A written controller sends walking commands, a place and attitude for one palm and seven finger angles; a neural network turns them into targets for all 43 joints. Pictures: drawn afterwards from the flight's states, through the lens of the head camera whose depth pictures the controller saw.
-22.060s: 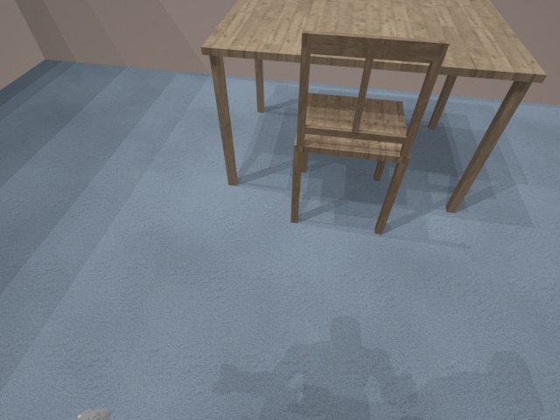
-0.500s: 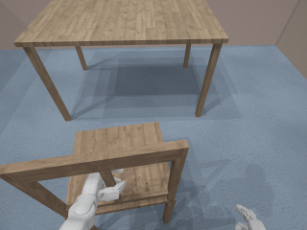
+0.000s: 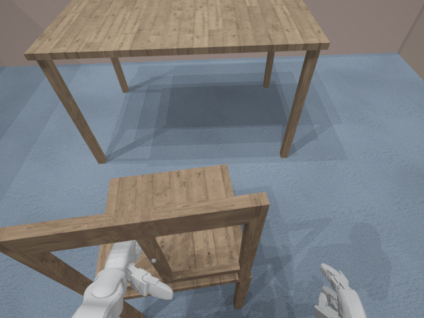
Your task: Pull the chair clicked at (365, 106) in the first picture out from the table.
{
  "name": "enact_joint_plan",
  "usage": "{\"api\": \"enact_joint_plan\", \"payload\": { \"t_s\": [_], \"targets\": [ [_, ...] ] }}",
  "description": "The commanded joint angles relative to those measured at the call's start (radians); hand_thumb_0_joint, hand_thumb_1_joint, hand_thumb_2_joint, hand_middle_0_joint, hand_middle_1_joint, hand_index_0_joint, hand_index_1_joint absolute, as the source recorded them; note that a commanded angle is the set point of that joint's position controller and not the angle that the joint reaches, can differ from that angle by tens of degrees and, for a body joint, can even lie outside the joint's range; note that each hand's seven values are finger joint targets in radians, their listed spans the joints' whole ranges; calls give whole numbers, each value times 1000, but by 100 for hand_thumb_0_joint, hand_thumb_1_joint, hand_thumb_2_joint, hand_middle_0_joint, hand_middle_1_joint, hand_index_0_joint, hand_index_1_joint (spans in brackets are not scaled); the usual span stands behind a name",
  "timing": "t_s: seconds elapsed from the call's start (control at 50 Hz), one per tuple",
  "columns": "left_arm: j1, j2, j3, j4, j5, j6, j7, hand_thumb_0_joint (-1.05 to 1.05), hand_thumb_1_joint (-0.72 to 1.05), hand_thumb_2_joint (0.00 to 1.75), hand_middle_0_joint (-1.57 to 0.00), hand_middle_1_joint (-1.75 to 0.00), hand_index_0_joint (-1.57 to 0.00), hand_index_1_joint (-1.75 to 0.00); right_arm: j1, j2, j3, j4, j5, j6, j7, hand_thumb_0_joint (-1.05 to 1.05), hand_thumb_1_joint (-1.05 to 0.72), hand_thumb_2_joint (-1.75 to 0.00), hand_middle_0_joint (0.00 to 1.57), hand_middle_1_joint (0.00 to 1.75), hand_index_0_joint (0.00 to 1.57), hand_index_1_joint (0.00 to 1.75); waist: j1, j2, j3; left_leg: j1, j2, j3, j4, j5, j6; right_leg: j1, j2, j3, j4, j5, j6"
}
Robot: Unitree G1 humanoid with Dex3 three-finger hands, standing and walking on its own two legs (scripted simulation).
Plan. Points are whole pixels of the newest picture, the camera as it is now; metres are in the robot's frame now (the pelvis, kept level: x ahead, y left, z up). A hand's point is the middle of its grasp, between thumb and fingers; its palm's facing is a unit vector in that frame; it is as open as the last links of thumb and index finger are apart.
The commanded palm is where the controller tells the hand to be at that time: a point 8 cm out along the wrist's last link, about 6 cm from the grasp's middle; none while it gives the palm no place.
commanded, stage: open the thumb and straighten the fingers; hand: left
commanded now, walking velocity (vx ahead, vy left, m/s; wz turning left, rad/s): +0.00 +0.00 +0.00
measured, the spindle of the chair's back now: (157, 258) +0.26 +0.12 -0.06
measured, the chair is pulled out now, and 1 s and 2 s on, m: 0.62 0.62 0.62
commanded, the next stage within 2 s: draw the fingers out of the gap in 0.06 s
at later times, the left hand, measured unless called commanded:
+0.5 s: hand (147, 297) +0.18 +0.13 -0.04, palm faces -0.08 -0.99 -0.11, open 17.5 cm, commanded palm +0.16 +0.17 -0.01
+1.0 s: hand out of the picture +0.11 +0.12 -0.03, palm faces -0.06 -0.99 -0.10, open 17.5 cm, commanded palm +0.08 +0.17 -0.01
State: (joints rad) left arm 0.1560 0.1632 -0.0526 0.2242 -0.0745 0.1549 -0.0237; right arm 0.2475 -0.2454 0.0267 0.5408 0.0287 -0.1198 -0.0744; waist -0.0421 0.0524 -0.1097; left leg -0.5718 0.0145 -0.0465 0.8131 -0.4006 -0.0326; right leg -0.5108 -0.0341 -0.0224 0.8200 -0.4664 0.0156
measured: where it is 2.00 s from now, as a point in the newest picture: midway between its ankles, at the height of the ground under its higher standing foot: outside the picture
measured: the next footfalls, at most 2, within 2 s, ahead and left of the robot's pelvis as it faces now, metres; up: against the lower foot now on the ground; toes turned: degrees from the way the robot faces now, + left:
none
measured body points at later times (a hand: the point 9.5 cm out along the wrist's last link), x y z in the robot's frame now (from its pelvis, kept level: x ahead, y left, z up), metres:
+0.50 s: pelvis +0.00 +0.01 -0.01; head +0.02 +0.00 +0.44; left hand +0.18 +0.18 -0.02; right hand +0.16 -0.23 -0.08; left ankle +0.00 +0.14 -0.70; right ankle -0.04 -0.13 -0.70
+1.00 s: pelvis -0.01 +0.01 -0.02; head +0.01 -0.01 +0.43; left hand +0.11 +0.17 -0.02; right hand +0.18 -0.23 -0.08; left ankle +0.00 +0.14 -0.70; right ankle -0.04 -0.13 -0.70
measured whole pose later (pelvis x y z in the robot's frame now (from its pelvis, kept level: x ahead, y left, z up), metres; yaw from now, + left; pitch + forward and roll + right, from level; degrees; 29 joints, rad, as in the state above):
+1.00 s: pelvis -0.01 +0.01 -0.02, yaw +1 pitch +11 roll -1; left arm 0.75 0.17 -0.17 -0.30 -0.01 0.18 0.00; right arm 0.27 -0.21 0.01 0.42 0.03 -0.11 -0.11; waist -0.02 0.06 -0.18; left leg -0.71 0.01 -0.08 1.00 -0.47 -0.03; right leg -0.62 -0.04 -0.05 0.97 -0.54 0.02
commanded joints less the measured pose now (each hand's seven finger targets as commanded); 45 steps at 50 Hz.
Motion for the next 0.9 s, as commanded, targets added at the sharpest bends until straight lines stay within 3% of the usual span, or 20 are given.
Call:
{"api": "enact_joint_plan", "payload": {
  "t_s": [0.0, 0.1, 0.12, 0.14, 0.18, 0.24, 0.3, 0.32, 0.36, 0.4, 0.46, 0.5, 0.7, 0.84, 0.88],
  "targets": [
    [-93, 67, 14, -248, -7, -50, -1, 0, -55, 20, 0, 0, 0, 0, -43, -117, -50, -157, 2, -58, -9, 0, -90, -90, 20, 30, 20, 30, -24, -77, -198, 166, 1, 40, -53, 333, 65, 44, -3, -52, -102, 442, -5],
    [-82, 86, 22, -271, -3, -32, 2, 0, -55, 20, 0, 0, 0, 0, -43, -122, -49, -163, 1, -56, -12, 0, -90, -90, 20, 30, 20, 30, -26, -68, -179, 145, -2, 34, -47, 306, 65, 23, -3, -55, -98, 409, -6],
    [-100, 109, 40, -279, -1, -33, 7, 0, -55, 20, 0, 0, 0, 0, -41, -125, -51, -159, 0, -54, -15, 0, -90, -90, 20, 30, 20, 30, -23, -57, -177, 145, -1, 31, -48, 312, 65, 26, -4, -55, -98, 407, -11],
    [-36, 127, 74, -255, 0, -31, 8, 0, -55, 20, 0, 0, 0, 0, -37, -123, -52, -163, -1, -53, -15, 0, -90, -90, 20, 30, 20, 30, -8, -66, -182, 137, -2, 33, -47, 313, 63, 30, -3, -55, -92, 409, -12],
    [60, 107, 60, -290, -5, -31, 3, 0, -55, 20, 0, 0, 0, 0, -47, -114, -52, -181, 1, -50, -12, 0, -90, -90, 20, 30, 20, 30, 2, -66, -192, 129, -3, 39, -43, 315, 62, 41, -5, -54, -87, 417, -11],
    [98, 95, 27, -366, 1, -35, 1, 0, -55, 20, 0, 0, 0, 0, -51, -111, -52, -199, 2, -52, -12, 0, -90, -90, 20, 30, 20, 30, -3, -34, -188, 124, -2, 35, -39, 312, 61, 28, -6, -58, -79, 394, -14],
    [113, 69, -17, -421, 6, -36, 8, 0, -55, 20, 0, 0, 0, 0, -47, -110, -51, -210, 1, -61, -15, 0, -90, -90, 20, 30, 20, 30, -23, -47, -162, 118, 0, 23, -32, 270, 64, -15, -1, -65, -79, 333, -11],
    [132, 85, -4, -436, 5, -35, 13, 0, -55, 20, 0, 0, 0, 0, -50, -113, -54, -208, 1, -64, -18, 0, -90, -90, 20, 30, 20, 30, -17, -49, -165, 116, 1, 18, -32, 276, 63, -10, 0, -67, -77, 330, -16],
    [201, 54, -37, -474, 8, -35, 18, 0, -55, 20, 0, 0, 0, 0, -48, -105, -53, -221, 1, -72, -18, 0, -90, -90, 20, 30, 20, 30, -15, -48, -174, 115, -2, 17, -25, 267, 63, -20, 1, -70, -68, 317, -13],
    [208, 77, -26, -506, 20, -36, 28, 0, -55, 20, 0, 0, 0, 0, -48, -106, -52, -221, -2, -73, -20, 0, -90, -90, 20, 30, 20, 30, -15, -36, -167, 103, -4, 13, -21, 253, 62, -32, 1, -70, -61, 297, -15],
    [268, 48, -63, -528, 35, -26, 40, 0, -55, 20, 0, 0, 0, 0, -56, -99, -49, -231, -2, -73, -21, 0, -90, -90, 20, 30, 20, 30, -15, -35, -140, 86, -4, 5, -20, 221, 61, -62, 2, -76, -53, 249, -17],
    [298, 53, -64, -552, 41, -25, 47, 0, -55, 20, 0, 0, 0, 0, -56, -98, -49, -240, -4, -72, -22, 0, -90, -90, 20, 30, 20, 30, -11, -61, -148, 71, -7, 2, -16, 194, 62, -64, 4, -75, -49, 221, -18],
    [442, 48, -87, -649, 55, -6, 49, 0, -55, 20, 0, 0, 0, 0, -72, -80, -45, -277, -2, -52, -31, 0, -90, -90, 20, 30, 20, 30, -5, -55, -124, 21, -17, 2, 13, 147, 67, -90, 7, -69, -37, 176, -18],
    [570, 52, -93, -710, 55, -17, 32, 0, -55, 20, 0, 0, 0, 0, -72, -66, -56, -291, 2, -53, -37, 0, -90, -90, 20, 30, 20, 30, 0, -45, -131, 5, -19, 6, 40, 169, 70, -92, 6, -66, -20, 209, -19],
    [623, 39, -104, -716, 57, -24, 26, 0, -55, 20, 0, 0, 0, 0, -76, -60, -59, -296, 4, -52, -38, 0, -90, -90, 20, 30, 20, 30, 2, -72, -124, -7, -18, 7, 46, 167, 71, -100, 9, -68, -16, 209, -17]
  ]
}}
